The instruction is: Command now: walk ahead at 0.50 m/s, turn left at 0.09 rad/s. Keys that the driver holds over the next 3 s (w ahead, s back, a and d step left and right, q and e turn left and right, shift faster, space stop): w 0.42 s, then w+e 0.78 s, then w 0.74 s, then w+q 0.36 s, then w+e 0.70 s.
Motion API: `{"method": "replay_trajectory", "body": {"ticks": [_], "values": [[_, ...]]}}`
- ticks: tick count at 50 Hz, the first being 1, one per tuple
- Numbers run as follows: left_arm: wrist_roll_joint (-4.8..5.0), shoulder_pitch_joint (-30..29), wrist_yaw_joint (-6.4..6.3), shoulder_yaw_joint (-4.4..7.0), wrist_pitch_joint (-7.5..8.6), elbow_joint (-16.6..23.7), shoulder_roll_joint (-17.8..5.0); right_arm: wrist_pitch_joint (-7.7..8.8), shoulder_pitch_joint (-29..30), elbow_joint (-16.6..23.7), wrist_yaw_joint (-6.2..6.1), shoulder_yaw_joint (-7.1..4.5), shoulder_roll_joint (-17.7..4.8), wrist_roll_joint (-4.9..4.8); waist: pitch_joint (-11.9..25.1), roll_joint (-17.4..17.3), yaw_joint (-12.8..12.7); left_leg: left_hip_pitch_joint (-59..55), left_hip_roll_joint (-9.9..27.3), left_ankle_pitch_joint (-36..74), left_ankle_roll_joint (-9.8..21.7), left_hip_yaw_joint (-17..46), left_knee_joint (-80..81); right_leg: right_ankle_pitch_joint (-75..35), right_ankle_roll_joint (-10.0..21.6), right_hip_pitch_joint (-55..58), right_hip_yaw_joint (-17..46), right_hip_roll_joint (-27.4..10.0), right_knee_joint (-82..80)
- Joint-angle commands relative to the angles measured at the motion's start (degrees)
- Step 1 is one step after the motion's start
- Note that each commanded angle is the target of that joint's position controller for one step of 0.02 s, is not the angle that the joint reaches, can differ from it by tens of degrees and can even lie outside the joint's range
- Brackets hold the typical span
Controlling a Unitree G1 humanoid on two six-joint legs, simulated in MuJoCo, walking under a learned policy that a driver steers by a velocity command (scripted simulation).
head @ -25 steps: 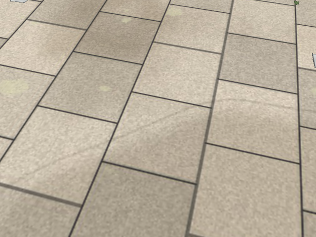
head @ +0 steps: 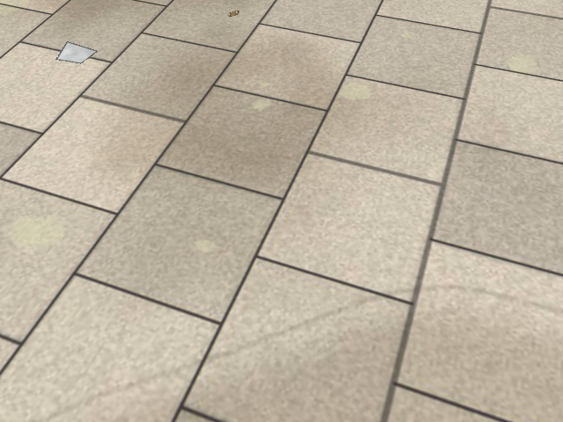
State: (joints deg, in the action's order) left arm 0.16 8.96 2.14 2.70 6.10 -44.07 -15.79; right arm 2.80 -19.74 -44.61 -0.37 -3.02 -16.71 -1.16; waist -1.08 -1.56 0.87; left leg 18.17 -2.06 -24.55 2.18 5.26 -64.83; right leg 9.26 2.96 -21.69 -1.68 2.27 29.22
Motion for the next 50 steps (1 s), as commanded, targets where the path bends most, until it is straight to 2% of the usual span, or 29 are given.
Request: {"method": "replay_trajectory", "body": {"ticks": [1, 3, 5, 7, 11, 15, 18, 19, 20, 21, 22, 23, 24, 25, 26, 27, 28, 30, 32, 35, 38, 41, 43, 45, 46, 47, 48, 49, 50], "values": [[-0.92, 4.7, -0.44, 1.22, 0.0, 1.4, -5.9, 1.75, 4.6, 6.4, 0.05, -1.8, -6.6, 0.67, 2.2, 5.6, -2.4, 20.4, 7.4, 6.9, -0.3, 0.9, -1.3, 1.2, 9.5, 18.4, 22.9, -16.0, -16.5], [-0.48, 4.9, -0.51, 1.14, 0.25, 0.8, -5.8, 1.26, 2.7, 5.7, 0.17, -1.48, -4.5, 0.56, 2.6, 6.9, -1.2, 17.8, 8.1, 7.9, -1.2, -0.3, 2.1, -4.5, 10.1, 16.0, 18.7, -14.6, -18.4], [0.03, 5.8, -0.81, 1.5, 0.42, -0.1, -7.4, 0.89, 4.7, 6.4, 0.08, -1.08, -3.4, 0.91, 1.4, 6.2, -1.2, 19.4, 8.8, 10.0, -2.3, -1.3, 6.7, -9.0, 11.0, 14.6, 15.7, -14.7, -20.1], [0.13, 6.7, -1.24, 1.83, 0.1, -0.9, -8.6, 0.97, 8.4, 7.4, 0.08, -0.69, -2.7, 1.06, 0.4, 5.2, -2.1, 20.8, 9.1, 15.7, -3.1, -1.9, 13.5, -11.2, 10.7, 14.8, 13.0, -14.2, -21.3], [0.72, 9.6, -1.67, 1.86, -0.61, -2.5, -9.4, 1.7, 15.5, 8.7, 0.82, -0.07, -1.4, 0.73, -0.9, 5.1, -4.6, 17.4, 7.4, 27.4, -3.3, -3.8, 27.1, -12.6, 8.6, 15.0, 7.5, -11.9, -21.6], [1.03, 13.7, -1.83, 1.93, -1.68, -4.9, -9.9, 2.29, 21.5, 10.7, 1.96, -0.02, -1.7, 0.1, -2.6, 5.1, -6.4, 17.4, 5.9, 28.3, -2.2, -4.3, 33.2, -12.9, 8.2, 20.1, 7.9, -14.5, -19.6], [1.18, 13.7, -2.27, 2.4, -2.67, -5.8, -10.9, 2.66, 21.5, 11.3, 2.73, -0.44, -3.1, 0.15, -2.1, 5.9, -4.7, 15.6, 4.9, 22.5, 0.0, -4.4, 36.0, -19.2, 6.8, 25.1, 8.5, -16.8, -15.6], [1.18, 12.9, -2.43, 2.59, -2.91, -5.8, -11.6, 2.72, 18.8, 10.6, 2.73, -0.94, -4.2, 0.31, -0.4, 6.5, -2.8, 11.2, 3.7, 20.8, 1.0, -5.4, 36.7, -26.6, 6.2, 25.7, 7.9, -16.5, -12.4], [1.22, 11.7, -2.56, 2.54, -3.2, -5.6, -11.6, 2.73, 12.7, 8.8, 2.5, -1.9, -5.8, 0.55, 3.3, 6.3, 0.9, 2.2, 2.1, 21.4, 2.5, -7.1, 38.4, -35.0, 5.0, 24.6, 6.0, -14.7, -5.3], [0.7, 11.5, -2.7, 1.86, -3.28, -5.0, -10.1, 2.62, 3.6, 6.2, 1.95, -3.23, -8.7, 0.83, 9.8, 4.9, 4.8, -12.4, 3.9, 23.1, 4.7, -5.5, 37.2, -33.7, 3.3, 18.7, 3.9, -11.8, 5.9], [-0.24, 15.7, -2.43, 0.07, -2.51, -3.2, -4.8, 2.41, -4.2, 5.4, 1.39, -4.44, -14.1, 2.21, 19.5, -5.1, 5.2, -35.9, 18.8, 21.3, 11.6, 14.7, 35.7, -12.8, -0.2, -1.8, 1.2, -5.3, 27.5], [0.38, 18.2, -2.07, -0.84, -1.45, -4.1, -2.6, 1.98, -6.1, 4.5, 1.48, -4.06, -12.3, 1.19, 25.1, -14.6, 4.9, -42.9, 26.0, 11.8, 16.7, 34.5, 43.9, 23.2, -1.6, -14.9, 5.7, 0.8, 40.8], [1.98, 13.8, -1.71, 0.91, -0.74, -3.5, -9.0, 1.86, -3.7, 4.7, 1.39, -2.8, -8.5, 0.89, 17.3, -8.4, 6.0, -36.9, 24.3, 5.8, 14.0, 30.0, 46.2, 22.3, -0.9, -20.5, 9.7, -2.6, 45.5], [2.76, 9.0, -1.58, 1.19, -0.47, -1.9, -9.6, 1.86, -0.1, 4.9, 1.18, -2.26, -7.0, 0.99, 10.2, -5.8, 4.9, -28.7, 22.3, 7.0, 11.8, 21.6, 47.7, 17.3, -0.5, -21.6, 8.1, -5.3, 44.5], [2.2, 6.9, -1.72, 1.22, -0.63, -1.6, -8.8, 2.1, 3.4, 4.7, 1.31, -1.8, -5.6, 1.35, 5.5, -2.7, 3.0, -20.8, 19.8, 10.3, 10.6, 15.8, 50.2, 12.9, -0.9, -19.9, 7.2, -7.4, 41.1], [1.57, 7.2, -1.96, 1.66, -1.32, -1.9, -8.4, 2.66, 6.0, 4.7, 1.41, -1.36, -3.9, 1.6, 3.3, -3.4, 1.1, -15.8, 17.9, 13.5, 9.7, 11.3, 52.4, 9.8, -1.2, -17.2, 7.6, -9.1, 38.1], [1.55, 9.0, -2.03, 1.61, -2.2, -2.6, -7.2, 3.12, 7.4, 4.4, 1.53, -1.34, -3.5, 1.85, 2.4, -4.5, -0.4, -12.0, 16.9, 15.5, 9.2, 8.2, 54.4, 7.7, -1.7, -13.9, 7.8, -9.8, 37.1], [1.6, 10.2, -2.23, 1.43, -3.57, -3.0, -5.0, 4.0, 8.2, 3.3, 1.57, -1.6, -3.6, 1.9, 1.2, -3.8, -1.7, -8.4, 16.5, 20.2, 9.6, 3.2, 57.0, 5.2, -2.6, -12.7, 7.9, -10.0, 35.9], [1.42, 7.9, -2.44, 1.58, -4.17, -1.9, -4.6, 4.39, 7.9, 2.0, 1.22, -2.02, -4.7, 2.25, -0.3, -2.4, -1.8, -8.4, 16.5, 23.9, 9.7, -0.8, 58.2, 0.7, -3.4, -15.8, 9.0, -10.1, 32.6], [1.1, 4.3, -1.83, 1.56, -3.77, -0.7, -4.0, 4.18, 7.1, 0.6, 0.51, -2.23, -5.5, 2.29, -1.1, -1.6, -0.9, -10.5, 15.1, 27.6, 8.4, -7.1, 58.6, -8.9, -3.6, -17.4, 8.4, -9.4, 23.3], [0.84, -1.7, -0.73, 0.89, -3.38, 1.3, -2.6, 3.7, 5.5, -0.5, -0.08, -2.47, -6.8, 1.85, -2.7, -0.6, 1.5, -11.9, 14.7, 28.4, 7.3, -11.7, 59.2, -14.9, -3.0, -15.7, 4.4, -8.7, 14.0], [0.89, -7.0, 0.26, 0.47, -3.39, 4.2, -2.1, 2.53, 2.1, -2.4, -0.37, -2.92, -8.0, 1.17, -4.4, 0.1, 3.6, -18.7, 16.9, 30.8, 7.0, -13.4, 57.5, -13.3, -1.8, -18.5, 2.4, -8.3, 8.9], [0.94, -9.0, 0.97, 0.53, -3.45, 6.0, -2.4, 1.46, 1.1, -3.3, -0.45, -3.23, -8.6, 0.62, -4.7, -0.3, 3.7, -23.4, 18.3, 35.6, 6.5, -14.3, 54.7, -8.9, -0.5, -19.8, 0.9, -7.6, 7.0], [0.99, -8.0, 1.54, 1.15, -3.61, 7.1, -3.6, 0.51, 2.1, -3.1, -0.79, -3.61, -9.9, 0.27, -2.8, -1.9, 1.9, -25.8, 18.7, 50.8, 5.2, -16.0, 49.1, -3.1, 1.4, -15.7, -2.1, -5.0, 6.3], [1.0, -5.7, 1.62, 1.79, -3.81, 7.1, -4.7, 0.04, 2.7, -2.9, -1.1, -3.86, -10.8, 0.13, -0.6, -3.2, 0.2, -26.4, 18.6, 60.9, 4.5, -16.6, 44.3, 0.0, 2.5, -11.5, -3.9, -2.9, 6.7], [1.15, -0.3, 1.53, 2.89, -3.97, 6.2, -6.6, -0.5, 3.4, -2.6, -1.36, -3.98, -11.3, 0.11, 2.7, -3.8, -3.1, -25.4, 17.9, 67.6, 3.7, -17.4, 36.2, 1.9, 4.0, -4.3, -5.2, -0.6, 6.5], [1.28, 8.8, 0.89, 4.71, -4.04, 3.9, -9.6, -0.74, 4.4, -2.3, -1.61, -3.74, -11.1, -0.09, 7.3, -2.5, -8.1, -19.8, 15.7, 65.1, 1.7, -18.8, 24.0, -1.5, 6.3, 9.4, -4.6, 1.6, 2.3], [1.33, 16.8, -0.5, 6.59, -4.73, 2.3, -15.1, -0.09, 3.0, -1.1, -1.63, -2.61, -8.4, 1.35, 12.9, 5.6, -10.4, -4.6, 12.6, 42.7, -0.9, -18.9, 5.8, -2.7, 10.1, 27.0, 9.8, -7.0, 1.1], [1.68, 13.0, -0.68, 6.82, -4.29, 4.1, -18.9, 1.88, -0.2, 2.1, -0.74, -0.41, -1.4, 2.15, 18.1, 17.6, -3.8, 20.1, -1.5, -7.2, -4.6, -11.1, -14.6, 6.3, 22.2, 43.4, 44.4, -20.6, -7.5]]}}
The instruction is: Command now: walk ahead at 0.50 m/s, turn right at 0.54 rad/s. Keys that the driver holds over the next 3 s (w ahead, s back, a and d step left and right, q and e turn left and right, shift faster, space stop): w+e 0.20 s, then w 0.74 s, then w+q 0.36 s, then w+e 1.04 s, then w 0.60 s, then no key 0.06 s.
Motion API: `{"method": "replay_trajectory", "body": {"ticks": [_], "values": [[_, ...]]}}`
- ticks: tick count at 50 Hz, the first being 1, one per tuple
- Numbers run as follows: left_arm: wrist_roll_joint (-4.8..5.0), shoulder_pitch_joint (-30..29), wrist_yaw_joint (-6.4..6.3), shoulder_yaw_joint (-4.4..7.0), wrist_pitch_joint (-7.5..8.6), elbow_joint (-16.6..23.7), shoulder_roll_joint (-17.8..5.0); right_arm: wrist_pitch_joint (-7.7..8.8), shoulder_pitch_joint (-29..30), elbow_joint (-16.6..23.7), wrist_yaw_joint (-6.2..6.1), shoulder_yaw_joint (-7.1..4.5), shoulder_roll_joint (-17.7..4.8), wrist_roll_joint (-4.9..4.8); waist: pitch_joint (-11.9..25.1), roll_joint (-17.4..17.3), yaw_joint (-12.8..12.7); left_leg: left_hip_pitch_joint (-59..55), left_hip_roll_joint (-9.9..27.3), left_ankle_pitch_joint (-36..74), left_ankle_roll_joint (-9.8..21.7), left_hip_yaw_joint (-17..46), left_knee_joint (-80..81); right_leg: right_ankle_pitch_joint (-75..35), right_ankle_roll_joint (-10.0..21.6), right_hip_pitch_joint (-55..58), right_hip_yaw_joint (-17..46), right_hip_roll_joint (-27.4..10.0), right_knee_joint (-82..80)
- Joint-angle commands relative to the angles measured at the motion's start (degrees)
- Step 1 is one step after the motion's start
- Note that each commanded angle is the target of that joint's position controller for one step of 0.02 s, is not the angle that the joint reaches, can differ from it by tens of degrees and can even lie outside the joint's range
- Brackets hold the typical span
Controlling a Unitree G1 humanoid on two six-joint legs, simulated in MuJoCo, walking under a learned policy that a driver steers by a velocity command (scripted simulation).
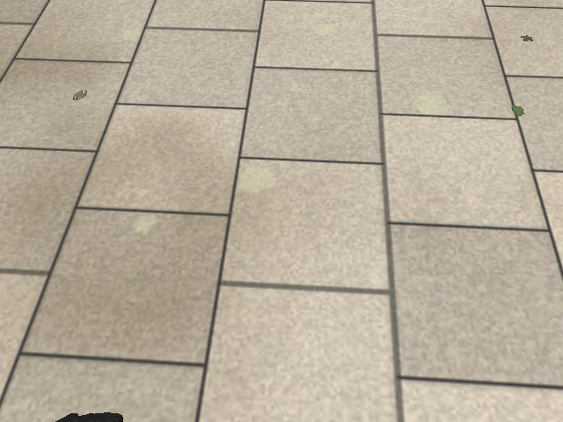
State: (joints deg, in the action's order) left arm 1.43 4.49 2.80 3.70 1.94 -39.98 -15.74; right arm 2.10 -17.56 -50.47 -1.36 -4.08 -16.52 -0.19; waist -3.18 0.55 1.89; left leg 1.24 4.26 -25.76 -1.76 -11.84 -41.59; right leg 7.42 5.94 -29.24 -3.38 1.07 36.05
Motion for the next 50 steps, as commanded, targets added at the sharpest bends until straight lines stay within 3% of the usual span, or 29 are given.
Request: {"method": "replay_trajectory", "body": {"ticks": [1, 2, 3, 4, 5, 8, 10, 13, 16, 19, 21, 22, 23, 24, 25, 26, 27, 28, 30, 32, 34, 38, 41, 44, 46, 47, 48, 49, 50], "values": [[-0.18, 19.0, -1.05, 4.33, 0.49, 0.7, -14.1, 5.11, 2.8, 8.4, 1.41, -0.16, -6.6, -0.82, 23.5, 7.8, -9.1, 43.1, -5.4, -6.5, 0.9, 18.0, -41.0, 10.7, 18.5, 52.5, 49.5, -20.4, -19.2], [-0.57, 17.5, -1.12, 3.55, 1.15, 0.5, -11.1, 6.24, 7.2, 10.0, 1.94, -0.36, -7.7, -2.6, 16.1, 5.4, -9.0, 45.9, -2.7, -2.1, 2.4, 17.6, -38.7, 7.7, 15.8, 47.0, 40.3, -18.4, -19.1], [-0.43, 14.0, -1.02, 3.09, 1.62, 0.7, -9.6, 6.67, 7.7, 9.9, 1.68, -0.16, -6.9, -1.83, 10.2, -0.2, -5.9, 43.8, -0.1, 2.2, 2.8, 17.3, -32.2, 1.5, 13.4, 37.8, 33.1, -15.4, -19.2], [-0.51, 10.5, -1.22, 2.5, 1.8, 1.4, -7.5, 6.42, 7.9, 9.3, 1.24, -0.69, -7.6, -0.16, 8.0, -0.6, -4.0, 40.0, 1.7, 4.5, 2.4, 17.1, -26.7, -4.1, 11.9, 31.1, 28.4, -13.4, -19.8], [-1.12, 8.6, -1.52, 2.05, 1.78, 2.5, -6.7, 5.71, 7.0, 9.0, 1.29, -0.97, -7.8, 0.38, 6.5, 0.3, -2.2, 36.4, 2.4, 6.1, 1.9, 17.2, -24.7, -8.0, 11.7, 26.1, 26.2, -12.0, -21.2], [-0.87, 8.7, -2.36, 2.55, 1.97, 2.9, -8.6, 3.95, 6.6, 9.6, 1.24, -0.66, -5.8, 1.07, 5.0, 0.6, -0.8, 33.5, 2.0, 9.4, -1.0, 15.5, -16.9, -14.4, 12.2, 18.7, 22.1, -10.4, -23.4], [-0.63, 10.0, -3.12, 3.02, 1.8, 2.5, -10.1, 3.58, 10.9, 11.0, 1.14, -0.05, -4.4, 1.17, 3.5, 1.2, -2.0, 33.1, 0.8, 16.6, -2.4, 14.7, -8.1, -13.5, 10.6, 15.7, 19.0, -8.3, -23.8], [-0.5, 12.3, -3.58, 2.76, 1.43, 1.5, -9.4, 3.95, 16.2, 11.8, 1.91, 0.88, -2.7, 0.73, 3.2, 3.5, -5.0, 28.0, -1.4, 30.2, -2.5, 13.4, 5.1, -7.7, 7.4, 13.8, 15.1, -5.7, -23.3], [-0.32, 15.9, -3.37, 2.54, 1.43, -0.5, -9.1, 4.53, 19.6, 12.9, 2.66, 0.76, -3.8, -0.09, 2.4, 4.1, -6.8, 27.2, -2.0, 33.2, -1.3, 14.3, 9.8, -3.5, 6.6, 17.3, 17.6, -8.1, -21.8], [-0.49, 17.2, -3.46, 2.59, 1.14, -1.6, -9.3, 5.14, 19.9, 13.5, 3.16, 0.13, -5.8, -0.02, 1.8, 5.0, -6.2, 28.3, -2.1, 27.2, 1.4, 14.8, 12.8, -5.0, 5.7, 23.9, 21.2, -11.4, -17.9], [-0.61, 16.1, -3.51, 2.64, 0.73, -1.7, -9.4, 5.49, 15.4, 12.5, 3.1, -0.49, -6.9, 0.03, 2.6, 6.3, -3.3, 23.2, -3.2, 23.3, 3.6, 13.1, 14.9, -13.3, 4.4, 25.8, 21.5, -11.4, -13.5], [-0.8, 15.6, -3.45, 2.14, 0.63, -1.5, -8.1, 5.68, 9.4, 10.7, 2.83, -1.43, -8.6, 0.4, 6.5, 5.3, -0.4, 14.5, -3.3, 24.0, 5.5, 12.7, 15.7, -20.2, 3.0, 25.2, 19.4, -8.5, -6.3], [-1.49, 15.6, -3.47, 1.11, 0.59, -0.4, -6.0, 5.81, 0.5, 9.6, 2.57, -2.17, -11.4, 1.12, 14.8, 1.0, 3.4, 0.1, 4.4, 24.7, 9.2, 20.9, 14.0, -14.0, 0.9, 18.6, 16.0, -4.9, 8.5], [-0.23, 23.7, -3.4, -0.02, 1.41, 0.0, -2.1, 5.09, -5.9, 7.3, 2.82, -3.65, -16.1, 1.31, 22.1, -16.0, 1.4, -19.6, 15.9, 11.8, 18.7, 46.0, 18.5, 11.4, -4.0, -2.5, 10.0, 4.1, 29.2], [0.07, 22.4, -3.38, 0.26, 1.92, -0.6, -5.6, 4.9, -6.9, 6.7, 3.4, -2.38, -11.1, -0.41, 20.3, -14.9, 2.8, -20.5, 17.4, -1.7, 18.7, 56.4, 25.0, 25.5, -4.1, -11.4, 13.9, 3.2, 35.6], [0.62, 16.3, -3.21, 1.2, 2.1, 0.3, -8.9, 4.63, -3.2, 7.2, 3.24, -1.44, -8.1, -0.76, 11.8, -9.0, 3.3, -13.7, 15.9, -4.6, 16.1, 48.9, 25.8, 21.1, -3.8, -15.2, 13.7, 0.1, 38.1], [0.15, 12.3, -3.27, 1.03, 2.23, 1.3, -8.6, 4.16, 0.6, 8.1, 3.06, -0.95, -7.2, -0.09, 7.6, -4.8, 2.2, -6.6, 13.5, 0.2, 14.5, 42.0, 26.5, 16.6, -3.7, -14.3, 10.9, -2.6, 36.5], [-0.7, 10.1, -3.18, 1.1, 2.42, 1.9, -8.0, 3.88, 2.7, 8.1, 3.03, -0.47, -6.0, 0.34, 4.0, -3.6, 1.2, -0.6, 11.4, 6.0, 14.4, 37.3, 28.0, 13.3, -3.9, -13.5, 9.7, -4.4, 32.7], [-0.87, 11.5, -2.98, 1.12, 2.17, 1.5, -6.3, 4.1, 4.1, 7.9, 2.93, 0.17, -4.6, 0.88, 3.6, -6.2, -1.1, 4.9, 8.4, 14.3, 13.9, 31.5, 30.3, 9.7, -4.3, -8.3, 9.0, -6.7, 28.1], [-0.95, 11.7, -2.99, 0.73, 1.82, 1.4, -4.6, 4.38, 3.3, 7.1, 2.75, -0.01, -5.5, 0.28, 3.7, -6.5, -1.5, 6.4, 7.9, 20.0, 14.9, 27.7, 31.9, 8.4, -5.3, -7.8, 7.7, -7.3, 24.3], [-1.26, 8.1, -3.09, 0.29, 1.83, 2.6, -3.8, 4.3, 2.3, 6.2, 2.34, -0.47, -7.2, -0.01, 2.7, -5.1, -0.9, 6.4, 8.1, 24.4, 15.5, 24.9, 33.3, 4.1, -6.3, -9.7, 6.9, -7.8, 17.9], [-1.1, 1.3, -2.46, -0.46, 2.46, 3.9, -2.3, 3.53, -0.2, 4.7, 1.82, -0.67, -8.5, -0.6, 1.7, -4.6, 1.4, 6.1, 5.8, 27.8, 13.5, 18.7, 33.8, -8.1, -6.9, -6.8, 5.2, -6.6, 3.6], [-0.57, -3.6, -1.71, -0.61, 2.88, 5.2, -2.3, 2.92, -3.7, 2.9, 1.73, -0.7, -9.0, -0.96, 0.5, -4.4, 3.3, 4.2, 6.7, 27.4, 13.1, 17.9, 33.0, -11.7, -6.7, -4.8, 4.2, -5.1, -2.2], [-0.34, -6.5, -0.83, -0.43, 3.27, 6.7, -3.2, 1.95, -5.2, 1.5, 1.49, -0.9, -9.5, -1.18, -0.5, -4.8, 3.1, -1.0, 9.4, 29.8, 12.2, 18.9, 30.4, -8.0, -4.9, -5.6, 4.5, -4.4, -5.7], [-0.48, -4.5, -0.52, 0.07, 3.48, 6.4, -4.5, 1.34, -4.6, 1.1, 1.2, -1.26, -10.5, -1.23, 0.8, -5.5, 1.1, -3.6, 10.3, 36.7, 11.1, 18.9, 26.8, -4.1, -3.3, -1.7, 3.9, -3.4, -7.4], [-0.73, -0.3, -0.63, 0.77, 3.55, 5.3, -5.8, 1.07, -3.4, 1.2, 1.05, -1.35, -11.0, -1.32, 3.3, -5.6, -1.8, -3.4, 9.2, 45.5, 10.2, 17.4, 21.7, -3.7, -2.1, 4.9, 2.3, -1.8, -9.0], [-1.06, 7.7, -1.1, 2.12, 3.54, 2.9, -8.3, 0.9, -3.5, 1.3, 1.01, -0.85, -9.8, -1.2, 8.6, -4.4, -5.6, 0.2, 6.3, 49.7, 8.7, 15.8, 12.1, -4.9, -0.3, 17.7, 2.1, -1.4, -9.7], [-1.85, 18.4, -1.79, 3.35, 3.4, 1.2, -12.4, 1.08, -3.2, 2.9, 1.01, 0.49, -6.8, 0.15, 17.5, 1.1, -9.7, 11.9, 2.9, 35.8, 6.6, 13.9, -5.0, -7.0, 3.4, 35.8, 12.7, -11.6, -7.1], [-1.89, 20.7, -1.73, 4.06, 2.99, 0.1, -16.4, 2.25, -10.9, 3.6, 1.39, 2.58, 0.1, -0.06, 24.8, 16.6, -6.1, 33.9, -6.9, -3.8, 3.2, 12.9, -24.4, 3.3, 12.0, 53.4, 38.1, -24.9, -12.4]]}}
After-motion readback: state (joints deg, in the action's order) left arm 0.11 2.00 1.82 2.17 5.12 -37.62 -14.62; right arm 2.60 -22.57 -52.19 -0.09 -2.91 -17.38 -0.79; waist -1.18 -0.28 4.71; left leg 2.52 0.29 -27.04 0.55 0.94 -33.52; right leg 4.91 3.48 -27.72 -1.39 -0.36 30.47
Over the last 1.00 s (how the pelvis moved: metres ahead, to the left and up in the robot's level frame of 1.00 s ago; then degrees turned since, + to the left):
0.54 -0.01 -0.02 -16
